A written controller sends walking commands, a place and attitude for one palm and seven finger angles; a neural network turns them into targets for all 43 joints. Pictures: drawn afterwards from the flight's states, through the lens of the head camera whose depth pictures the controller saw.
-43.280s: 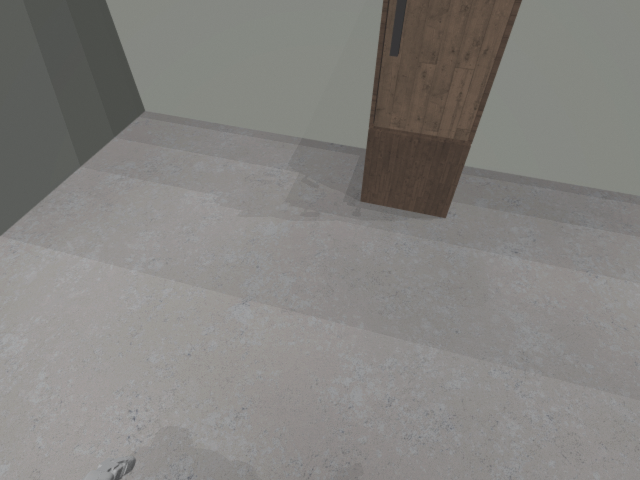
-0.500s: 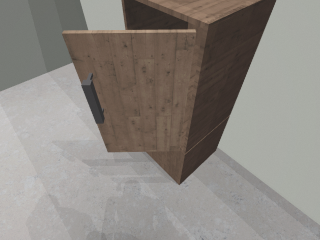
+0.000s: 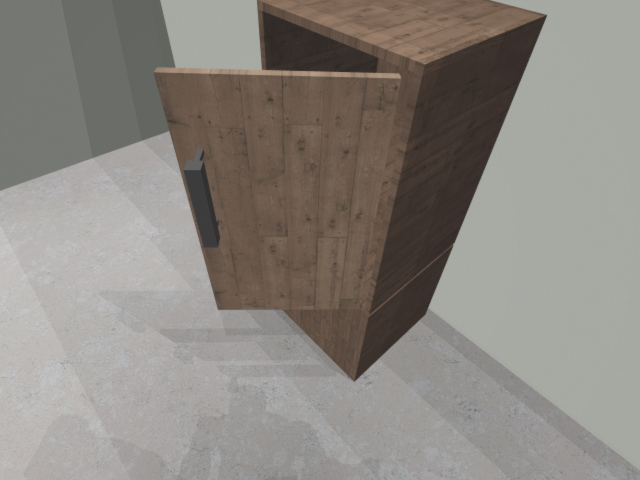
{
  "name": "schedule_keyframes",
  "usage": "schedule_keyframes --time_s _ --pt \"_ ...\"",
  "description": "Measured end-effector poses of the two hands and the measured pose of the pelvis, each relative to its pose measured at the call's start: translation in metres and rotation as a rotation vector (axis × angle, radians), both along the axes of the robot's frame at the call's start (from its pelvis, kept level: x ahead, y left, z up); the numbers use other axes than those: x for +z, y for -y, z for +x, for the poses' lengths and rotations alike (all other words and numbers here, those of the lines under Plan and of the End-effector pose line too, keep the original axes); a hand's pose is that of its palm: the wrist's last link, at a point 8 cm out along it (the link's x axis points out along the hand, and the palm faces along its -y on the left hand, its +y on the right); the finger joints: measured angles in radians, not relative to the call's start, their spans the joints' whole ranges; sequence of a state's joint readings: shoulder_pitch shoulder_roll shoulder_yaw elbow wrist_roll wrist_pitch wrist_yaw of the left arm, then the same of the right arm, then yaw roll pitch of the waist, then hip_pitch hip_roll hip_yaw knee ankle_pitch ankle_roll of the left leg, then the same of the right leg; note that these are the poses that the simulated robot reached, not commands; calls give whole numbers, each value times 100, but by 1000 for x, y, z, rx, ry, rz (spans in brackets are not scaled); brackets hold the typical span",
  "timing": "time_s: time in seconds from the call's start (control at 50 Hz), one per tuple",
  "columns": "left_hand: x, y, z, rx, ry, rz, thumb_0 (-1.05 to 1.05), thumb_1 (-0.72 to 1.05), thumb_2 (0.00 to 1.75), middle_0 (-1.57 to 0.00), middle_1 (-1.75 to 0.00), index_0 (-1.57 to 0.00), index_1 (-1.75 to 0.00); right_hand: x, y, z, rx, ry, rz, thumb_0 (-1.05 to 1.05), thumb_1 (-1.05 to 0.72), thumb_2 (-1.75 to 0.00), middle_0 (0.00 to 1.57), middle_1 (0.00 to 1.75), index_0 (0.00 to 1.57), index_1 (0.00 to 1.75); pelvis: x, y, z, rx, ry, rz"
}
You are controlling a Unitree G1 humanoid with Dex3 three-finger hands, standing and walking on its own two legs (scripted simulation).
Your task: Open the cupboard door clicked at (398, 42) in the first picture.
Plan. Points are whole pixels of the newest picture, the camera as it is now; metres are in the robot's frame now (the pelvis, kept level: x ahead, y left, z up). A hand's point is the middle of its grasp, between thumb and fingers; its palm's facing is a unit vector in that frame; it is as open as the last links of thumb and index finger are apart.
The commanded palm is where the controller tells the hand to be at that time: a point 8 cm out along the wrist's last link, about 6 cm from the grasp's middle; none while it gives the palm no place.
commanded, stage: look again from close up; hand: left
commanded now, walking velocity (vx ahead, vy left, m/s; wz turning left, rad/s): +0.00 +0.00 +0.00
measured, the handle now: (205, 199) +0.55 +0.24 +0.03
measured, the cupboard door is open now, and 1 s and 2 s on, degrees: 49 49 49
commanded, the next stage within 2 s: raise the hand with hooked fingers in 0.06 s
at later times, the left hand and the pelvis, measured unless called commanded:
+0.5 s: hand (155, 447) +0.17 +0.21 -0.03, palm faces +0.05 -1.00 +0.00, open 8.1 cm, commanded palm +0.11 +0.27 -0.04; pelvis -0.06 +0.02 -0.07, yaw +2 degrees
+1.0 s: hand (135, 410) +0.20 +0.24 -0.01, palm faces +0.13 -0.99 -0.04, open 11.1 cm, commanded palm +0.17 +0.30 +0.00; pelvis -0.01 +0.00 -0.06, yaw +3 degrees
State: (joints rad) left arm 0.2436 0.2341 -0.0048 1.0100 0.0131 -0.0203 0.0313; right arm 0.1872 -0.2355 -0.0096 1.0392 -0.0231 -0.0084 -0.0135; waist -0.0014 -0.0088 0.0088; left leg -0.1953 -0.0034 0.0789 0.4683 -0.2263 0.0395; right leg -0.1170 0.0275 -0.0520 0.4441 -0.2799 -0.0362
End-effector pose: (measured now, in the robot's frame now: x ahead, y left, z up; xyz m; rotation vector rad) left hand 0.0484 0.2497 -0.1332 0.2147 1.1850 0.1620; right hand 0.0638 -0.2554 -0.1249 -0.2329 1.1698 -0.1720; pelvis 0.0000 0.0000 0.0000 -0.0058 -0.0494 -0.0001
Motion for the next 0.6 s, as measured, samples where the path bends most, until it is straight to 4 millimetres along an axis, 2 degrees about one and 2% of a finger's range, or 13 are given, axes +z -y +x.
schedule_keyframes --time_s 0.18,0.2,0.22,0.26,0.34,0.36,0.4,0.44,0.48,0.56,0.6 --pt "-7 -8 -26 -4 -59 -26 1 91 90 -20 -30 -20 -30 -2 -25 -30 -2 -64 17 0 -90 -90 20 29 20 30 2 -18 -12 -3 -7 -11" --pt "-1 -11 -22 63 -14 -45 1 91 90 -20 -30 -20 -30 -1 -28 -31 -11 -43 19 0 -90 -90 20 29 20 30 1 -20 -15 3 -9 -13" --pt "12 -15 -10 103 100 -47 2 91 90 -20 -31 -21 -30 2 -31 -30 -5 7 13 1 -90 -90 20 30 20 30 0 -22 -17 5 -7 -8" --pt "51 -24 21 124 385 -12 2 90 89 -21 -31 -21 -31 6 -38 -24 15 124 8 1 -90 -90 20 30 20 30 -4 -25 -22 14 -14 7" --pt "123 -27 76 96 847 -1 2 86 88 -21 -34 -21 -33 7 -49 2 73 319 36 1 -90 -90 20 30 20 30 -14 -32 -34 59 -45 6" --pt "134 -27 87 73 944 -7 2 84 87 -21 -35 -21 -34 6 -51 10 88 357 41 1 -90 -90 20 30 20 30 -18 -32 -39 64 -67 3" --pt "142 -25 103 21 1112 -41 1 81 86 -21 -37 -21 -37 4 -52 25 117 426 44 1 -90 -90 20 30 20 30 -30 -31 -47 61 -120 1" --pt "134 -21 107 -45 1234 -99 1 77 84 -21 -40 -21 -39 2 -52 40 150 487 37 1 -90 -90 20 30 20 30 -47 -27 -53 46 -169 -2" --pt "113 -15 102 -105 1269 -157 1 73 82 -21 -42 -21 -42 1 -49 54 185 538 24 1 -90 -90 20 30 21 30 -64 -24 -58 39 -201 -8" --pt "64 -13 76 -90 1134 -221 1 64 78 -22 -48 -22 -47 -2 -46 80 239 597 -7 1 -90 -90 20 30 21 30 -87 -21 -60 43 -234 -21" --pt "55 -18 61 -34 1076 -201 1 59 77 -23 -51 -23 -50 -2 -47 90 253 607 -17 1 -90 -90 20 30 20 30 -91 -20 -58 50 -234 -31"
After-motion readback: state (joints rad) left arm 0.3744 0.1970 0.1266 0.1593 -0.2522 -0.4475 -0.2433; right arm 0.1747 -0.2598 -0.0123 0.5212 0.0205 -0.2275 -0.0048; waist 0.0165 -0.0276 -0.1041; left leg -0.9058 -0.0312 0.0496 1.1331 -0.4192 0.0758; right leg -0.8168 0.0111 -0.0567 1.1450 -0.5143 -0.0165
